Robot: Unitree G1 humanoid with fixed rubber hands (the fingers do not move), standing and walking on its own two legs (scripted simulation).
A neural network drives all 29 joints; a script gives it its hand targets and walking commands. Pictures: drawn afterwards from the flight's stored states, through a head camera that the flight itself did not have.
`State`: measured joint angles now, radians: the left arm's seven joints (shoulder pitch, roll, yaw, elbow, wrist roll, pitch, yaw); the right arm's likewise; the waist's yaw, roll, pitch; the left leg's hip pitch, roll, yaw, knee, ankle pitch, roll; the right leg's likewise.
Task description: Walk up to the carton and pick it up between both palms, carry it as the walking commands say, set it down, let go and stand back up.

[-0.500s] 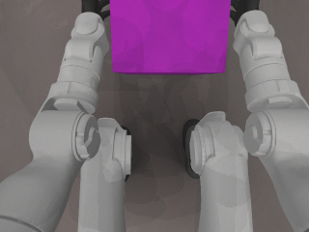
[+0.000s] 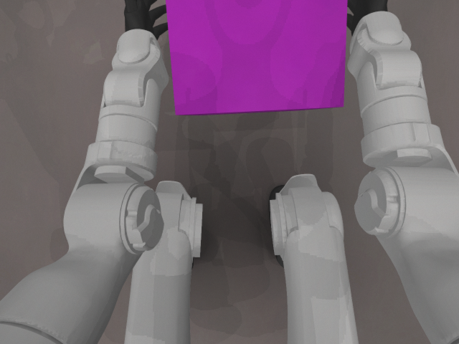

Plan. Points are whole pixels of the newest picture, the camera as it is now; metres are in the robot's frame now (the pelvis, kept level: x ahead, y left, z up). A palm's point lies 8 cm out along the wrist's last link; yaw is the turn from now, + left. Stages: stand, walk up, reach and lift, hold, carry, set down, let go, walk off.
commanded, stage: reach and lift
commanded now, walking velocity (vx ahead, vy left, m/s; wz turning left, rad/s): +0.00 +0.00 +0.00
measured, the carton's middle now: (250, 49) +0.52 -0.06 -0.20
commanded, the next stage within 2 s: none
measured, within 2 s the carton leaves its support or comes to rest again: neither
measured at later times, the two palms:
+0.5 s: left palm (124, 21) +0.53 +0.10 -0.07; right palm (383, 6) +0.52 -0.20 -0.07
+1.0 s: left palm (85, 10) +0.51 +0.10 +0.01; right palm out of the picture +0.50 -0.20 +0.01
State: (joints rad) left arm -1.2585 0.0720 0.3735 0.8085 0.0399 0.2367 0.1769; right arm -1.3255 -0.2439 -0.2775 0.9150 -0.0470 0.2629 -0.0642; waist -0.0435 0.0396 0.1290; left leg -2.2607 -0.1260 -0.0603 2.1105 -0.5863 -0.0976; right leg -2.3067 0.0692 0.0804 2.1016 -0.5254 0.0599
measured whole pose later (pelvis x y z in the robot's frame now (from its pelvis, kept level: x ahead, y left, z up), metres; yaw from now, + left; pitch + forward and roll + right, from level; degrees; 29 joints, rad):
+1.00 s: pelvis +0.00 +0.00 +0.09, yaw -1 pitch +45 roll +2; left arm -1.07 -0.03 0.48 0.66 0.17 0.33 0.11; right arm -1.12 -0.10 -0.39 0.75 -0.19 0.36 -0.04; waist -0.02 0.03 -0.10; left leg -2.05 -0.14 -0.09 1.79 -0.53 -0.10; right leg -2.09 0.11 0.11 1.78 -0.47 0.07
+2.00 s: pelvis +0.04 +0.00 +0.21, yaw -2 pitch +37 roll +1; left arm -0.76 -0.10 0.42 0.64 0.17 0.30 0.10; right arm -0.80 0.01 -0.39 0.68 -0.20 0.34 -0.03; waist -0.01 0.03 -0.22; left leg -1.55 -0.13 -0.12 1.40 -0.50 -0.07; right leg -1.59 0.10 0.13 1.40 -0.45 0.05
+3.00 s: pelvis +0.08 +0.00 +0.34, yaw -3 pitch +21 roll +0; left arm -0.41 -0.18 0.38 0.51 0.23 0.30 0.05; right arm -0.45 0.11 -0.34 0.56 -0.24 0.33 -0.01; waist 0.00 0.03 -0.15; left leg -0.82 -0.08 -0.15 0.80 -0.34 -0.03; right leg -0.86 0.07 0.16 0.79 -0.30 0.03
